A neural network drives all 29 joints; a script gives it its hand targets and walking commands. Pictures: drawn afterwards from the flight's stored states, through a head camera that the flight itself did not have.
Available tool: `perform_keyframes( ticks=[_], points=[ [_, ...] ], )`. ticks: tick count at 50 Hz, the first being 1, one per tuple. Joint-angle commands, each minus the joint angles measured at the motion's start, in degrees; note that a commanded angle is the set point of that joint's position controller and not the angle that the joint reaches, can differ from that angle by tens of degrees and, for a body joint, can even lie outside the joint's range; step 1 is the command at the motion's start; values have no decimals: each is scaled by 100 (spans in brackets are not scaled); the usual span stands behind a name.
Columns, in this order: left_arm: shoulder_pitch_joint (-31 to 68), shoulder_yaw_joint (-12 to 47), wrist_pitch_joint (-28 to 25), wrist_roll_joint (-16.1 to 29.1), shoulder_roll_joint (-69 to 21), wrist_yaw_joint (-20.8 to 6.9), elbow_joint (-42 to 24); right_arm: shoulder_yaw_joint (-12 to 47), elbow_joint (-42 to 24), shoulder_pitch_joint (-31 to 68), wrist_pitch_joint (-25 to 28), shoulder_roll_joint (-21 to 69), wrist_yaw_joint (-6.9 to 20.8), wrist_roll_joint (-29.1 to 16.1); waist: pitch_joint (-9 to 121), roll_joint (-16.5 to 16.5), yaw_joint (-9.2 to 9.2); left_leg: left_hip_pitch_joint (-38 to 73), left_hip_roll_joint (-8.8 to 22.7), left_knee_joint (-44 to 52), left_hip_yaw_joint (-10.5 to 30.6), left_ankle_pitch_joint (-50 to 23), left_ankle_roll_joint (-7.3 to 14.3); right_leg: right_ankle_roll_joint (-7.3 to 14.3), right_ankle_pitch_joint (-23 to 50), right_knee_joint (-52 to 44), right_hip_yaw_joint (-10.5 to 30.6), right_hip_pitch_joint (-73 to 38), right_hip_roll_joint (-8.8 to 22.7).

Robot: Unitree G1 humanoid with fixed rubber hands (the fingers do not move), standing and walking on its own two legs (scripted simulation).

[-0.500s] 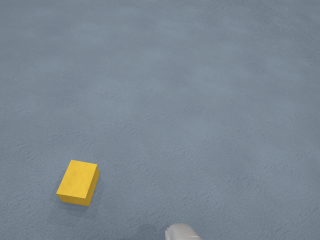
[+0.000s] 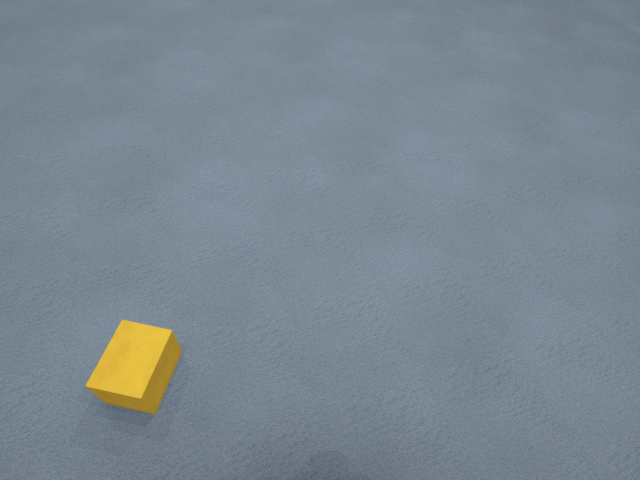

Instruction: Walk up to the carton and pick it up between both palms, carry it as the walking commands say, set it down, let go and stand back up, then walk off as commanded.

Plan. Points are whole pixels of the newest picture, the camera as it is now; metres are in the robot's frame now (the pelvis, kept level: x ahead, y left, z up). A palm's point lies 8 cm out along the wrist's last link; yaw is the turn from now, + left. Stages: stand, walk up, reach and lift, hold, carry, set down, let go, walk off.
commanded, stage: walk off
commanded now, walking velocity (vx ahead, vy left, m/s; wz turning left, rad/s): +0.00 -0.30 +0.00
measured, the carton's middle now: (138, 366) +0.49 +0.46 -0.68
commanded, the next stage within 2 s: none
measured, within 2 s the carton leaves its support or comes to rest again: neither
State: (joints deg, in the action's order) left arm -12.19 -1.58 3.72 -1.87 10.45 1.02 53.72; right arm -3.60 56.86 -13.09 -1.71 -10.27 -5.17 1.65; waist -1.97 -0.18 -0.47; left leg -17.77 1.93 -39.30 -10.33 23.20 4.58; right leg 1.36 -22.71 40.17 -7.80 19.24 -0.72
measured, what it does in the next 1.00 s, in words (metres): steps to the right: right foot, then left foot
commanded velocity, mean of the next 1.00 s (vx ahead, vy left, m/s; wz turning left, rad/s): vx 0.00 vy -0.30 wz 0.00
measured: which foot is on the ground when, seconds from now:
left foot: down 0.00-0.40, up 0.42-0.68, down 0.70-1.00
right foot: up 0.00-0.40, down 0.42-0.70, up 0.72-1.00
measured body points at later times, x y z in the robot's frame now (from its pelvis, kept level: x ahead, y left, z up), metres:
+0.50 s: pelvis +0.01 -0.15 +0.01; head +0.06 -0.16 +0.46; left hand +0.15 +0.08 -0.12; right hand -0.04 -0.43 -0.14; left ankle -0.03 +0.00 -0.67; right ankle +0.03 -0.29 -0.72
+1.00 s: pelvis +0.03 -0.27 +0.02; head +0.07 -0.23 +0.47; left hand +0.11 -0.03 -0.15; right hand -0.01 -0.52 -0.10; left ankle +0.02 -0.14 -0.72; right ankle +0.02 -0.46 -0.64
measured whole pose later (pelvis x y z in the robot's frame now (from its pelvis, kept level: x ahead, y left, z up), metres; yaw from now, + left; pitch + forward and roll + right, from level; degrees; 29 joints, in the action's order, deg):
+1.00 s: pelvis +0.03 -0.27 +0.02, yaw -2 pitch +0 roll -3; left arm -11.0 -3.8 6.2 -1.7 13.1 -2.3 53.7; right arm -3.9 60.0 -19.5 0.5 -8.6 -3.9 2.1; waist -3.8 -3.3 1.5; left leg -11.8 8.9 -28.4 -9.4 16.4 -1.5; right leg -5.7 -18.8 57.7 3.5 27.4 2.6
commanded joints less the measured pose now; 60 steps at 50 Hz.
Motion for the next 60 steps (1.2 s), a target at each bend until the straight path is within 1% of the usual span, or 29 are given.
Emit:
perform_keyframes(
  ticks=[1,3,6,9,13,16,18,20,21,22,23,25,27,32,34,35,36,37,39,41,44,49,53,55,56,57,58,59,60],
  points=[
    [474,-188,39,-106,741,-29,-580,-341,225,-1932,-73,-1540,-103,75,-198,1015,777,1457,3413,2624,3865,-3486,1072,-170,-1049,2670,1149,2292,33],
    [251,-246,72,-26,600,-122,-407,-237,36,-1032,5,-1199,-97,41,-207,418,288,996,2944,2418,2547,-3367,993,-303,-177,3534,1660,2045,143],
    [-168,-324,89,-81,600,-193,-231,-125,1,-733,154,-763,-11,-47,-11,783,97,978,2297,2181,1410,-4015,555,-547,495,3640,1485,1681,97],
    [55,-300,175,-3,511,-269,-328,-147,100,-883,215,-799,35,-16,-54,835,218,1394,2092,2065,1114,-4086,424,-714,546,2860,1378,1818,132],
    [419,-151,184,50,272,-395,-546,-326,88,-839,241,-1224,66,87,-77,1654,283,1114,2004,2171,824,-3945,286,-752,273,1064,807,1015,589],
    [413,-154,108,30,363,-457,-591,-489,131,-1044,98,-1442,109,98,3,1955,461,991,1860,1956,743,-3906,173,-634,-10,-65,299,363,383],
    [121,-208,90,-2,412,-471,-539,-517,124,-1052,36,-1337,83,54,113,1788,342,707,2025,1853,942,-3640,92,-441,562,-781,189,-221,438],
    [-506,-308,21,-110,701,-430,-299,-496,59,-832,5,-1268,98,29,266,949,-37,98,1592,1044,583,-2596,-241,-257,1284,-2024,92,-1429,291],
    [-854,-414,-52,-161,1120,-399,-278,-425,27,-1187,-8,-929,149,114,848,-650,-129,-658,939,-680,40,256,-519,5,2113,-2196,1292,-2353,1494],
    [-649,-500,-104,-84,1724,-354,-437,-297,-163,-844,-122,-343,86,56,796,-1981,-400,-1661,-39,-2220,102,2001,-626,1010,3160,-2137,1791,-1928,2177],
    [-740,-412,-149,-51,1467,-266,-421,-267,-252,-531,-170,-454,19,-39,710,-2115,-591,-1518,108,-2882,837,2140,-524,1405,3190,-2203,1638,-1135,2187],
    [-155,-260,-114,-109,1059,-107,-378,-365,-254,-369,-115,-816,27,-74,105,-1616,-197,-1755,129,-3083,1016,1371,-398,1127,1644,-2467,1400,-663,1708],
    [285,-203,-103,-65,806,-13,-551,-323,-3,-797,-81,-686,85,12,507,-1092,1,-1342,193,-3008,735,885,-429,1154,2249,-2083,1146,-840,1577],
    [183,-103,-83,-75,644,69,-339,-128,49,-847,-84,-327,0,-63,307,-1242,74,-192,195,-483,289,595,-247,1112,2528,-1786,1280,-467,1416],
    [127,-97,-41,3,644,18,-208,-165,177,-1472,-18,-556,-69,-61,331,-1040,462,1327,418,1393,455,-1047,-238,694,1717,-1310,1087,431,1141],
    [-46,-73,-51,40,420,32,-184,-248,195,-1770,52,-1048,-93,74,198,304,565,1959,1371,2351,1743,-989,-185,261,790,-396,745,1332,697],
    [84,-142,-12,6,435,1,-462,-397,173,-1793,-19,-1763,-117,116,-255,2071,627,1373,3537,2946,3920,-2148,902,-170,-1073,1365,139,2345,-58],
    [649,-234,33,-147,788,-22,-562,-317,325,-2057,-43,-1409,-131,103,-351,994,837,958,3588,2881,4133,-2522,1205,-185,-876,2570,1249,2135,179],
    [349,-287,38,-47,689,-117,-399,-259,143,-1135,26,-1231,-74,47,-249,461,346,719,2937,2694,2744,-2428,939,-334,-60,3336,1659,2006,138],
    [12,-372,57,-101,768,-173,-259,-154,68,-722,141,-790,-28,-6,-177,602,104,846,2510,2381,1907,-3270,648,-471,395,3618,1628,1882,151],
    [28,-297,108,-32,512,-271,-286,-166,128,-856,246,-814,93,-7,-74,954,184,937,2018,2085,1046,-4160,342,-634,662,3307,1487,1638,105],
    [462,-207,165,28,303,-356,-503,-324,238,-1269,260,-1195,74,53,49,1685,420,1441,2049,2096,1088,-4166,336,-766,160,1342,769,1403,346],
    [339,-190,88,53,391,-392,-585,-532,154,-1061,122,-1467,90,94,87,2020,363,829,1957,2038,967,-3668,113,-535,0,-351,400,224,454],
    [-322,-253,62,12,415,-449,-369,-560,101,-824,46,-1548,61,48,119,1643,12,363,1955,1673,944,-3015,-5,-378,733,-1584,39,-724,339],
    [-693,-351,23,-92,793,-465,-217,-527,56,-827,47,-1295,126,62,494,884,-188,-232,1580,986,674,-2180,-314,-263,1104,-1745,115,-1750,282],
    [-1092,-427,-59,-140,1152,-467,-162,-430,-8,-1073,5,-889,171,130,811,-695,-252,-995,871,-720,-2,591,-541,-3,1476,-2405,1520,-2379,1554],
    [-732,-490,-114,-105,1761,-377,-365,-279,-190,-771,-142,-185,86,57,569,-1927,-448,-1944,-143,-2231,243,2044,-638,925,2419,-2440,2067,-1622,2190],
    [-696,-400,-142,-122,1369,-304,-376,-264,-306,-414,-194,-395,14,-44,424,-1788,-571,-1802,87,-2851,877,2030,-504,1308,2132,-2546,1956,-935,2181],
    [-441,-283,-140,-80,1129,-199,-338,-292,-341,-314,-173,-557,10,-97,283,-1845,-353,-1712,147,-2965,1165,1695,-411,1189,1560,-2521,1596,-624,1875]
  ],
)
